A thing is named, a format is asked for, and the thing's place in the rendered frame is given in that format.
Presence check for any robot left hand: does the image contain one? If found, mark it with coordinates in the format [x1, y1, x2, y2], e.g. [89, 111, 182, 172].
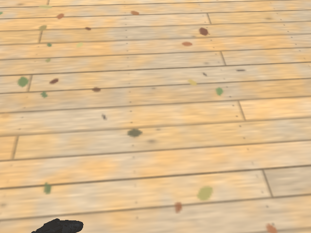
[31, 218, 84, 233]

